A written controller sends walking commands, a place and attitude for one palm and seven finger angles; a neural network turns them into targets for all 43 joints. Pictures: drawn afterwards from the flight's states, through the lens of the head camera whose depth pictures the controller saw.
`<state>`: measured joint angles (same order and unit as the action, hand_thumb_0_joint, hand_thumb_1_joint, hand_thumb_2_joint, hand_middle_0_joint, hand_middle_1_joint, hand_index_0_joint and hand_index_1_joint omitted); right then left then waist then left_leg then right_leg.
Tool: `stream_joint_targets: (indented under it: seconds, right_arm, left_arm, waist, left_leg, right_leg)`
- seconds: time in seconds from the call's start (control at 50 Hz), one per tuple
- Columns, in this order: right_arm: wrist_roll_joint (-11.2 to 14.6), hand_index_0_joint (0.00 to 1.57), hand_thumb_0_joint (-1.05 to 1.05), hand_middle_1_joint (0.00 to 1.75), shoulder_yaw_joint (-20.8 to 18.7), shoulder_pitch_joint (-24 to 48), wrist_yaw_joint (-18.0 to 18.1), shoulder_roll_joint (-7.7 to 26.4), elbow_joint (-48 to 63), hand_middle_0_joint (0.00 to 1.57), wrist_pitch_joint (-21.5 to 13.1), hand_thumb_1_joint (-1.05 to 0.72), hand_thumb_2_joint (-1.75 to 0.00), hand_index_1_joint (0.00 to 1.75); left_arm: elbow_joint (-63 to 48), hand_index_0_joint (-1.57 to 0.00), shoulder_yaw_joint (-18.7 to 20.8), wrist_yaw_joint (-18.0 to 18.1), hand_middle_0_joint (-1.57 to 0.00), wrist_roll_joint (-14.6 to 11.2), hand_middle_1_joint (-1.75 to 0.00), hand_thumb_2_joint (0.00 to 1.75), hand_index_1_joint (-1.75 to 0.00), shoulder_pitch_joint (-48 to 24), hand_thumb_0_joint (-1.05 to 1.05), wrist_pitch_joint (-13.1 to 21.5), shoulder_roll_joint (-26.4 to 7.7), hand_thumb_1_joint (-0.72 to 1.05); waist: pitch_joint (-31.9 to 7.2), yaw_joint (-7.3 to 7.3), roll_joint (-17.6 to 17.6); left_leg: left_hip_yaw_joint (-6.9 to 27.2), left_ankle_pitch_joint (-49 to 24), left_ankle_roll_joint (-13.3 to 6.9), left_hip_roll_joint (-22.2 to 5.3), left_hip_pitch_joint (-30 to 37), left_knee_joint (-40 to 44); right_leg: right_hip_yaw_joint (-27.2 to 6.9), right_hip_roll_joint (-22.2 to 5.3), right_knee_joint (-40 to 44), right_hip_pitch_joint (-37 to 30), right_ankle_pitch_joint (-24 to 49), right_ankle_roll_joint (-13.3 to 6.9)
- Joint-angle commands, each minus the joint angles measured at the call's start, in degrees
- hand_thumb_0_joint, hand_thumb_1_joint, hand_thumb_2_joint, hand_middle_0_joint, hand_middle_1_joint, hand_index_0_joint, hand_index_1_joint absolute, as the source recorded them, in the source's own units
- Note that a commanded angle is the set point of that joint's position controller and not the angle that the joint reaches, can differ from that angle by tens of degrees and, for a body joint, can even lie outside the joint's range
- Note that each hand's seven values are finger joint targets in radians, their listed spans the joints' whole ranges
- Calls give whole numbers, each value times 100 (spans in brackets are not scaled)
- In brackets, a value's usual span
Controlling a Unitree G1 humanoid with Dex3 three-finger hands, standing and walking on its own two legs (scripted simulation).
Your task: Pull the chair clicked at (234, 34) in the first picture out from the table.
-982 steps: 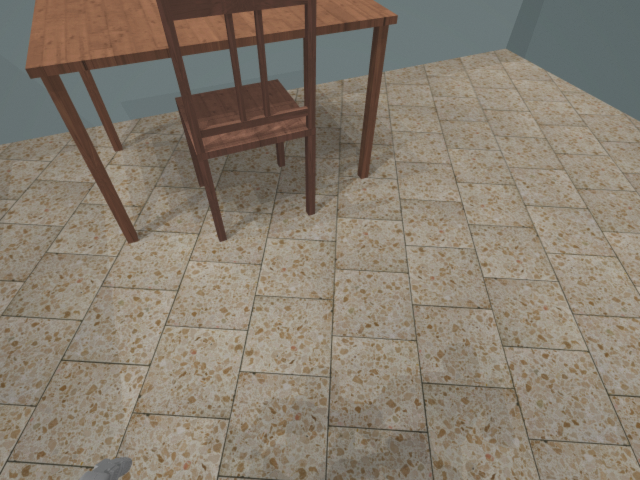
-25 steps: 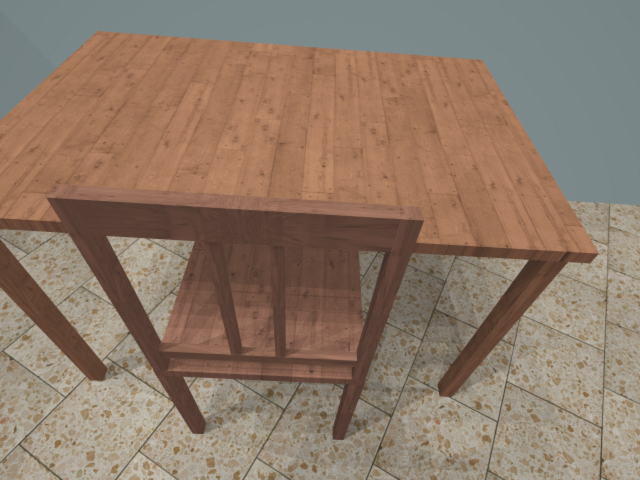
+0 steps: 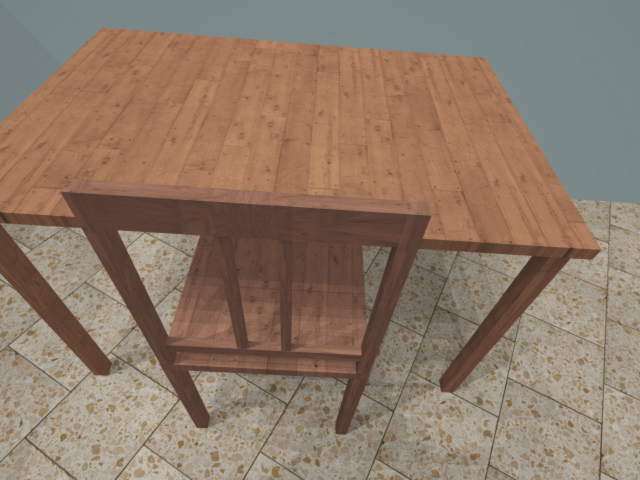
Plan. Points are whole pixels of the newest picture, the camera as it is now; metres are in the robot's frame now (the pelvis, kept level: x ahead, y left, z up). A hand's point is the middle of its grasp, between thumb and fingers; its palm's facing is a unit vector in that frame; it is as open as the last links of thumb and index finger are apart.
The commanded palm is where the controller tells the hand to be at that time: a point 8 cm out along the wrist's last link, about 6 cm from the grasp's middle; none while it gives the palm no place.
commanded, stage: look again from close up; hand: left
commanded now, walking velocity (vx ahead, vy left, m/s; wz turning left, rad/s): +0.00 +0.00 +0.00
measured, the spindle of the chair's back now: (234, 298) +0.40 +0.16 -0.08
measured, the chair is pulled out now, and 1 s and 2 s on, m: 0.00 0.00 0.00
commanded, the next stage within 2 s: raise the hand toward the chair's back in 0.34 s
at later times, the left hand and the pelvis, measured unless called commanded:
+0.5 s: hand out of the picture +0.02 +0.17 -0.17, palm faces +0.11 -0.98 -0.19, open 7.3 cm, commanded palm +0.09 +0.21 -0.08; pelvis +0.00 +0.00 +0.00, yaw +1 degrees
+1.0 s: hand out of the picture +0.12 +0.18 -0.07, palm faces +0.22 -0.97 -0.09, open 10.4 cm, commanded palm +0.12 +0.21 -0.06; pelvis -0.03 -0.06 -0.11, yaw +5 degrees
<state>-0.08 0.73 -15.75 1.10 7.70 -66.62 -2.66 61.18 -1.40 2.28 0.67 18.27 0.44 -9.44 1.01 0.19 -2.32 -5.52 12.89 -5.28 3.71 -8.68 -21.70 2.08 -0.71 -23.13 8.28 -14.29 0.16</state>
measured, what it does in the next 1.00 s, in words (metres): lowers itself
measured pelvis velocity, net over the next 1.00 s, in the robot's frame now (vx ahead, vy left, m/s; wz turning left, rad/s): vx -0.03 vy -0.06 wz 0.08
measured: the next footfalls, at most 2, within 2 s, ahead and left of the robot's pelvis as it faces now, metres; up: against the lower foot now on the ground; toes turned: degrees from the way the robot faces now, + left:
none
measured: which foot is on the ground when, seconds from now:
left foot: down 0.00-1.00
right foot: down 0.00-1.00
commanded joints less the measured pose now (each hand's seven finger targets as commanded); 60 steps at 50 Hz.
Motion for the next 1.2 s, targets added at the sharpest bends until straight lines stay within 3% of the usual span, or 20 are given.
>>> stream_joint_targets:
  seconds: [0.0, 0.4, 0.42, 0.44, 0.46, 0.48, 0.5, 0.54, 0.6, 0.66, 0.72, 0.74, 0.76, 0.86, 0.94, 1.02, 1.06, 1.1, 1.14, 1.18]
  right_arm:
    - [-6, 20, 0, 30, -121, -311, 43, 659, 137, 20, -61, -90, -90, 30]
    - [10, 20, 0, 30, -113, -438, 63, 542, 48, 20, -88, -90, -90, 30]
    - [11, 20, 0, 30, -44, -37, 39, 838, 553, 20, -4, -90, -90, 30]
    - [45, 20, 0, 30, -480, 172, 431, 1897, 2534, 20, -620, -90, -90, 30]
    - [38, 20, 0, 30, -75, 123, 421, 1552, 2331, 20, -1339, -90, -90, 30]
    - [94, 20, 0, 30, 21, 8, 244, 1453, 2027, 20, -1590, -90, -90, 30]
    - [112, 20, 0, 30, -92, -98, 86, 1189, 2124, 20, -1590, -90, -90, 30]
    - [188, 20, 0, 30, -142, 169, 122, 1325, 2552, 20, -1686, -90, -90, 30]
    - [24, 20, 0, 30, -320, 329, -76, 1687, 3077, 20, -1710, -90, -90, 30]
    - [67, 20, 0, 30, -439, 823, -281, 1636, 3578, 20, -1643, -90, -90, 30]
    - [44, 20, 0, 30, -536, 1147, -344, 1739, 4154, 20, -1522, -90, -90, 30]
    - [86, 20, 0, 30, -556, 1160, -360, 1702, 4210, 20, -1399, -90, -90, 30]
    - [79, 20, 0, 30, -491, 1372, -373, 1653, 4490, 20, -1283, -90, -90, 30]
    - [83, 20, 0, 30, -498, 1124, -227, 1382, 4938, 20, -1227, -90, -90, 30]
    - [68, 20, 0, 30, -384, 650, -44, 1331, 4445, 20, -1352, -90, -90, 30]
    - [216, 20, 0, 30, -262, 679, 132, 1477, 4036, 20, -1545, -90, -90, 30]
    - [329, 20, 0, 30, -261, 715, 210, 1542, 4080, 20, -1497, -90, -90, 30]
    - [372, 20, 0, 30, -299, 848, 251, 1566, 4288, 20, -1439, -90, -90, 30]
    - [350, 20, 0, 30, -348, 983, 222, 1461, 4402, 20, -1328, -90, -90, 30]
    - [298, 20, 0, 30, -362, 855, 147, 1229, 4507, 20, -1257, -90, -90, 30]
  left_arm:
    - [-173, -20, 66, 47, -20, 7, -30, 90, -30, 456, 0, 92, -419, 90]
    - [-134, -20, 51, 60, -20, 2, -30, 90, -30, 620, 0, 109, -345, 90]
    - [123, -20, 40, 227, -20, 120, -30, 90, -30, 595, 0, 195, -449, 90]
    - [-8849, -20, 1512, 419, -20, -1078, -30, 89, -30, -3197, 0, 1036, -2669, 88]
    - [-7801, -20, 506, 366, -20, -446, -29, 88, -29, -1480, 0, 752, -1566, 85]
    - [-6672, -19, 294, 541, -19, -552, -29, 87, -29, -1027, 0, 528, -1037, 83]
    - [-6167, -19, -291, 512, -19, -676, -29, 86, -29, 302, 0, 103, -21, 81]
    - [-6272, -19, -697, 227, -19, -949, -28, 84, -28, 340, 0, 243, 558, 76]
    - [-5408, -18, -257, -279, -18, -1083, -27, 81, -27, 43, 0, 1162, 360, 69]
    - [-4784, -17, 587, -1151, -17, -1542, -26, 78, -26, 1676, 0, 2375, -16, 62]
    - [-4899, -16, 1471, -2055, -16, -1636, -25, 75, -25, 1534, 0, 3281, -845, 55]
    - [-4681, -16, 1871, -2050, -16, -1437, -24, 74, -24, 1551, 0, 3246, -1283, 53]
    - [-5143, -16, 1622, -2062, -16, -1349, -24, 73, -24, 1294, 0, 3165, -1168, 50]
    - [-8135, -15, 1863, -1511, -15, -1712, -22, 68, -22, -103, 0, 3349, -1428, 39]
    - [-8729, -14, 1332, -1572, -14, -1749, -20, 64, -20, -404, 0, 3817, -1184, 29]
    - [-6914, -13, 798, -2548, -13, -1785, -19, 60, -19, -425, 0, 3351, -929, 20]
    - [-6181, -13, 885, -2967, -13, -1805, -18, 58, -18, -187, 0, 2762, -970, 15]
    - [-6306, -12, 1461, -3124, -12, -1895, -18, 56, -18, 130, 0, 2189, -1419, 11]
    - [-6481, -12, 2336, -2926, -12, -2086, -17, 54, -17, 610, 0, 1798, -1835, 6]
    - [-7274, -11, 2644, -2514, -11, -2291, -16, 52, -16, 769, 0, 1850, -1735, 1]
  waist:
    - [353, 2, 255]
    - [288, -10, 255]
    - [649, 24, 800]
    - [-1494, -827, 2353]
    - [-1574, -333, 2744]
    - [-1665, -202, 2001]
    - [-1147, -234, 1243]
    - [-395, -239, 4]
    - [-129, -383, -1504]
    - [-501, 253, -1887]
    - [-963, 355, -667]
    - [-990, 499, 100]
    - [-1023, 503, 557]
    - [-2431, 259, 1181]
    - [-2725, -261, 895]
    - [-1445, -696, 267]
    - [-1468, -607, -76]
    - [-2248, -207, -116]
    - [-2946, 178, -80]
    - [-3501, 345, -23]
  left_leg:
    - [1158, -658, 232, -1039, -33, 653]
    - [1115, -1018, 224, -1029, 85, 556]
    - [877, -2082, 415, -1132, -462, -312]
    - [927, -2550, 926, -447, 1212, -270]
    - [1117, -4132, 1264, -1024, 1600, 146]
    - [1154, -4160, 1303, -946, 1371, 300]
    - [1271, -3272, 1225, -1001, 992, 302]
    - [1212, -1461, 838, -827, 160, -58]
    - [1227, 742, 528, -416, -1626, -1353]
    - [835, 1147, 590, -175, -2948, -2160]
    - [511, 1095, 602, -59, -3633, -3029]
    - [449, 1075, 602, -33, -3812, -3154]
    - [404, 1253, 571, 8, -3950, -3211]
    - [700, 1043, 357, -197, -3604, -3671]
    - [844, 181, 267, -330, -3527, -4245]
    - [911, 760, 227, -420, -4413, -4537]
    - [888, 817, 200, -388, -4601, -4482]
    - [867, 572, 206, -295, -4463, -4276]
    - [898, 177, 282, -252, -4299, -4157]
    - [923, -164, 364, -237, -4065, -3974]
  right_leg:
    - [-521, -501, 297, 414, 431, -209]
    - [-554, -505, 329, 485, 555, -219]
    - [-444, -643, 210, 701, 863, -169]
    - [19, 62, 11, 529, 1320, -94]
    - [148, -59, -873, 872, 24, -289]
    - [52, -7, -1303, 1275, -703, -246]
    - [179, 4, -1487, 1540, -843, -209]
    - [228, 13, -1209, 1676, -663, -116]
    - [287, 36, -925, 2600, -940, -150]
    - [28, -10, -1560, 2913, -1809, -266]
    - [-489, -156, -2311, 3062, -1545, -385]
    - [-563, -151, -2526, 3107, -1477, -424]
    - [-522, -122, -2715, 3284, -1665, -424]
    - [-761, 77, -2995, 3468, -1548, -351]
    - [-971, 101, -3075, 3409, -304, -135]
    - [-1044, -48, -2731, 3789, -670, 142]
    - [-1142, -127, -2551, 3575, -776, 239]
    - [-1141, -221, -2548, 2823, -469, 244]
    - [-1262, -318, -2644, 1969, 485, 362]
    - [-1259, -367, -2812, 1270, 1731, 418]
